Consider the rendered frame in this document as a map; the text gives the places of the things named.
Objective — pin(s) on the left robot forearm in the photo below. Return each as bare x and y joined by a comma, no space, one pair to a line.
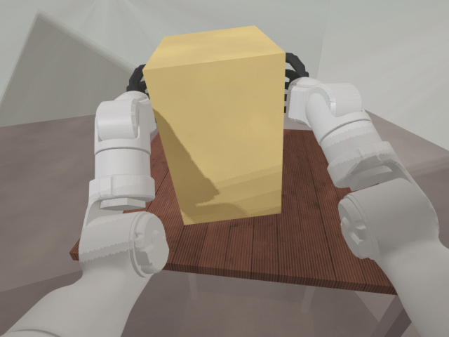
122,157

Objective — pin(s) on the table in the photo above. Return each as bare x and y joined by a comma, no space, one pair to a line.
301,245

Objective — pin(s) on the right robot hand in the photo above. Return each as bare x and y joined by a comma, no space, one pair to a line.
291,74

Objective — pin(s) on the left robot upper arm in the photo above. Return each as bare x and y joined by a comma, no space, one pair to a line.
118,255

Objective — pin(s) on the right robot forearm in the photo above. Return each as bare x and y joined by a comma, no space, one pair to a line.
356,155

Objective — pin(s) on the carton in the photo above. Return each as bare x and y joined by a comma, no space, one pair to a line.
218,102

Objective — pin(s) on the left robot hand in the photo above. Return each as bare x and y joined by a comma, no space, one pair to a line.
135,83

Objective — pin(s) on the right robot upper arm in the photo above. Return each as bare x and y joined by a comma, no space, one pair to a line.
392,224

